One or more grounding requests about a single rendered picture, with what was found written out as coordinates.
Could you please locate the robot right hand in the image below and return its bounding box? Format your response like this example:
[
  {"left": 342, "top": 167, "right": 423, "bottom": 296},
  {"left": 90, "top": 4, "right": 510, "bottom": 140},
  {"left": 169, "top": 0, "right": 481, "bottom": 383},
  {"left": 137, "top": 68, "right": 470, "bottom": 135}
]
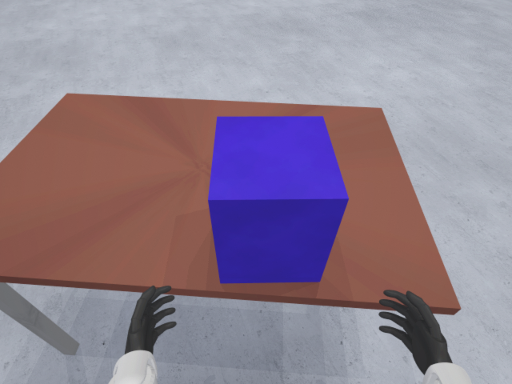
[{"left": 378, "top": 290, "right": 452, "bottom": 375}]

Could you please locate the carton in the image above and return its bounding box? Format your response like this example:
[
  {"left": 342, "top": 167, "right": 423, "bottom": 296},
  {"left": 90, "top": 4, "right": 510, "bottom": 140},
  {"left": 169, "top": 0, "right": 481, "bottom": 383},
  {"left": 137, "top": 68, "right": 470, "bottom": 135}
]
[{"left": 208, "top": 116, "right": 349, "bottom": 283}]

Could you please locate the table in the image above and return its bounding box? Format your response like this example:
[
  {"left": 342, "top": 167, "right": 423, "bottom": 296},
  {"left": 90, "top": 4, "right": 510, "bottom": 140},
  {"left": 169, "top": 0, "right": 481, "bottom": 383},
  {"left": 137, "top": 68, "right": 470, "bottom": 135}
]
[{"left": 0, "top": 94, "right": 461, "bottom": 355}]

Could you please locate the robot left forearm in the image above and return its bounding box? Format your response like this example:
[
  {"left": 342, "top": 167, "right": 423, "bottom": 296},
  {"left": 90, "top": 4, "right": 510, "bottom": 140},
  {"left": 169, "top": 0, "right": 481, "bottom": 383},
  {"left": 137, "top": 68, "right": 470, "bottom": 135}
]
[{"left": 108, "top": 350, "right": 158, "bottom": 384}]

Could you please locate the robot right forearm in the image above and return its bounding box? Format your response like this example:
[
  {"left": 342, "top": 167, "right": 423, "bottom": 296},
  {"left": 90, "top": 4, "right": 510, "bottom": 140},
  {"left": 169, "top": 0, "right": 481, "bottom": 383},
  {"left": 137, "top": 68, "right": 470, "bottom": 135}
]
[{"left": 422, "top": 362, "right": 472, "bottom": 384}]

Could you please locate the robot left hand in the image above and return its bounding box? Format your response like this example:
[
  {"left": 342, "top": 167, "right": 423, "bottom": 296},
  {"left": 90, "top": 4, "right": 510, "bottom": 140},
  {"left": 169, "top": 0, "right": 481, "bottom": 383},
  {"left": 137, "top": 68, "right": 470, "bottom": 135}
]
[{"left": 125, "top": 286, "right": 177, "bottom": 354}]

